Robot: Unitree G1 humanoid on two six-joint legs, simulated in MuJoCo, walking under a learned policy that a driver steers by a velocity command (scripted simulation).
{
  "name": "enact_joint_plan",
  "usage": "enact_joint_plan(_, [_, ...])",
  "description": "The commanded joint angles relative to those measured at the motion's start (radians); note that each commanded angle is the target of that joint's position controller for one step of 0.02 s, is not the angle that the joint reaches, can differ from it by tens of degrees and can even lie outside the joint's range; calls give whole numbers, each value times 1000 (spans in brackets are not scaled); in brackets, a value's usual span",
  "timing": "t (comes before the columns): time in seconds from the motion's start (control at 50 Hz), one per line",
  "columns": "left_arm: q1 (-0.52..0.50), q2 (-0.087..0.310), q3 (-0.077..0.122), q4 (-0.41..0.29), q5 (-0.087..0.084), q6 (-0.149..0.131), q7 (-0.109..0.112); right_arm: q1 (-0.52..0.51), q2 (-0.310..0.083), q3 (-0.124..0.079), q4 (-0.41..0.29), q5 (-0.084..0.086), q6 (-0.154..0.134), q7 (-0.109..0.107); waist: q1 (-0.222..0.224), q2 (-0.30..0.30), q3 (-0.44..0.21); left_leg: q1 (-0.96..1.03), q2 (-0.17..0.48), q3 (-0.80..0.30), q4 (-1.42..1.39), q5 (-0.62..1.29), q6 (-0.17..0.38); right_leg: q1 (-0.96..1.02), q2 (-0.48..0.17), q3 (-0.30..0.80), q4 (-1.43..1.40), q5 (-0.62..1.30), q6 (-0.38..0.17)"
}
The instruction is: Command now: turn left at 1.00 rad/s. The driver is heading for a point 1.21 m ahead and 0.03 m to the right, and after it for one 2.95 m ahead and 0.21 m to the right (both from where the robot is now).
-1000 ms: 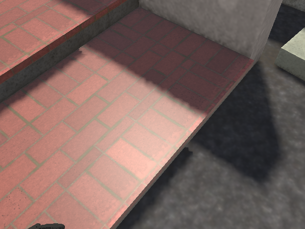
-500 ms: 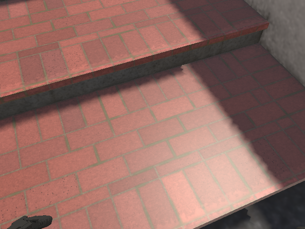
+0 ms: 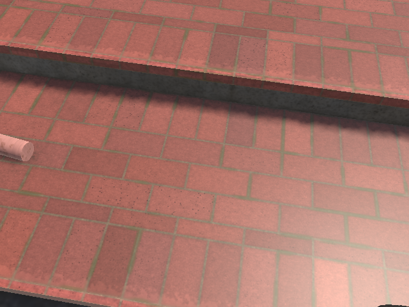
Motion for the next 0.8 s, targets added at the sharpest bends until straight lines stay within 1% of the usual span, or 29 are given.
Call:
enact_joint_plan(0.02, [28,93,31,-22,-15,-12,-12,173,-163,-72,-12,1,-5,-14,-82,1,-182,290,-48,-47,-299,229,120,-18,-158,85,154,177,-35])
enact_joint_plan(0.04, [7,33,12,-76,38,-12,-17,249,-307,-109,-8,9,-14,-36,-65,334,-167,507,190,-427,-286,597,259,-410,-20,30,495,-386,67])
enact_joint_plan(0.06, [-84,45,10,-132,42,-29,-12,254,-316,-103,-32,-18,-57,-24,-101,275,-267,496,259,-677,-354,145,421,-588,70,279,673,-424,79])
enact_joint_plan(0.08, [-165,100,24,-149,11,-46,-17,244,-262,-91,-18,-9,-90,-9,-133,152,-210,464,244,-669,-468,-259,393,-649,60,370,696,-318,37])
enact_joint_plan(0.1, [-187,124,35,-154,-10,-64,-20,204,-242,-77,-8,3,-109,-6,-103,136,-130,398,222,-661,-524,-432,354,-670,55,392,652,-221,3])
enact_joint_plan(0.12, [-155,143,44,-133,-6,-75,-18,146,-210,-59,-17,13,-113,-9,-62,124,-91,355,198,-623,-529,-401,323,-648,48,398,614,-150,0])
enact_joint_plan(0.16, [-107,132,43,-106,16,-94,-23,88,-173,-36,-36,-3,-116,-25,-22,154,-82,269,121,-516,-539,-289,288,-535,69,384,529,-3,17])
enact_joint_plan(0.2, [-113,87,28,-93,16,-107,-27,121,-160,-29,-27,-17,-124,-35,-33,128,-93,268,79,-457,-514,-136,278,-484,103,359,436,91,37])
enact_joint_plan(0.22, [-91,56,14,-80,14,-107,-31,139,-158,-27,-21,-19,-120,-38,-34,150,-111,238,52,-420,-487,-111,274,-413,130,333,440,97,48])
enact_joint_plan(0.26, [-95,37,-1,-79,3,-105,-37,137,-143,-16,-25,-16,-116,-41,-37,167,-82,148,11,-354,-472,-52,261,-313,150,302,330,101,63])
enact_joint_plan(0.34, [-154,18,-24,-132,-2,-108,-56,171,-108,9,-18,-8,-115,-35,-72,216,-48,133,64,-433,-429,29,269,-231,134,292,227,13,48])
enact_joint_plan(0.36, [-139,8,-30,-157,-5,-107,-57,182,-120,9,-5,14,-108,-34,-60,256,-36,170,112,-497,-437,-7,272,-235,109,326,152,-94,19])
enact_joint_plan(0.4, [-76,53,-15,-151,-1,-115,-52,148,-123,14,-9,18,-101,-34,-17,206,-47,192,118,-514,-414,178,262,-114,117,303,7,36,-31])
enact_joint_plan(0.42, [-7,90,3,-137,15,-119,-42,130,-118,16,-9,11,-104,-34,31,197,-109,192,73,-476,-355,436,248,28,133,296,-52,108,-54])
enact_joint_plan(0.44, [150,144,23,-108,23,-123,-32,79,-95,24,-26,3,-113,-30,108,127,-210,142,-1,-383,-128,579,209,234,56,374,-78,141,-89])
enact_joint_plan(0.46, [370,203,34,-62,29,-111,-26,2,-59,35,-65,-20,-130,-33,177,-39,-302,-27,-76,-311,182,503,165,462,-55,559,-107,158,-115])
enact_joint_plan(0.48, [391,241,42,-34,33,-112,-33,124,17,53,-61,11,-165,-35,79,-336,-274,-405,-240,-272,481,-121,72,658,-235,1017,-192,-19,-273])
enact_joint_plan(0.5, [337,138,20,-44,21,-110,-33,115,-49,46,-39,30,-177,-26,80,-194,-160,-592,-193,-292,683,-162,55,595,-266,1129,-214,-331,-325])
enact_joint_plan(0.52, [315,82,-1,-37,22,-96,-25,29,-37,49,-47,20,-189,-8,83,-157,-41,-726,-144,-217,857,-119,49,531,-244,1015,-219,-378,-344])
enact_joint_plan(0.56, [377,38,-26,-17,34,-69,-20,-38,45,78,-91,-30,-212,13,73,-70,19,-818,-89,-128,1021,-70,49,389,-186,900,-233,-319,-336])
enact_joint_plan(0.6, [422,-26,-57,23,32,-59,-17,-51,95,96,-115,-32,-211,37,32,-88,36,-867,-69,-99,1189,-77,41,265,-129,839,-236,-248,-321])
enact_joint_plan(0.64, [417,-20,-67,60,13,-48,-1,-64,160,133,-152,-30,-198,42,-8,-152,60,-994,-46,-77,1449,-167,10,162,-124,823,-253,-193,-323])
enact_joint_plan(0.66, [390,-11,-68,66,3,-47,8,-77,162,148,-185,-25,-191,39,-39,-137,79,-1036,-11,-97,1466,-165,0,100,-113,796,-264,-198,-302])
enact_joint_plan(0.68, [393,5,-67,84,1,-46,14,-129,176,164,-220,-25,-187,39,-32,-149,98,-1125,-4,-81,1571,-197,-12,86,-115,795,-271,-181,-291])
enact_joint_plan(0.72, [368,29,-59,96,-22,-44,30,-257,152,187,-307,-25,-195,31,-35,-79,147,-1055,54,-34,1236,-174,-40,-66,-48,721,-359,-265,-241])
enact_joint_plan(0.74, [364,28,-60,91,-28,-38,31,-306,132,196,-339,-45,-202,29,-25,-18,118,-738,53,50,939,-47,-51,-289,-18,690,-465,-188,-261])
enact_joint_plan(0.76, [412,44,-50,103,-61,-35,41,-376,166,209,-396,-71,-215,19,-7,-43,12,-248,46,102,692,-4,-28,-475,-32,663,-613,-97,-253])
enact_joint_plan(0.78, [419,71,-51,116,-55,-58,36,-306,139,174,-363,-53,-225,7,-46,-135,-121,77,-30,164,679,49,-27,-445,-38,633,-577,394,-250])
enact_joint_plan(0.8, [372,162,-37,118,-30,-72,23,-62,46,113,-311,-32,-215,-17,-183,-276,-311,308,-102,125,687,-9,-7,-263,-51,585,-398,1158,-212])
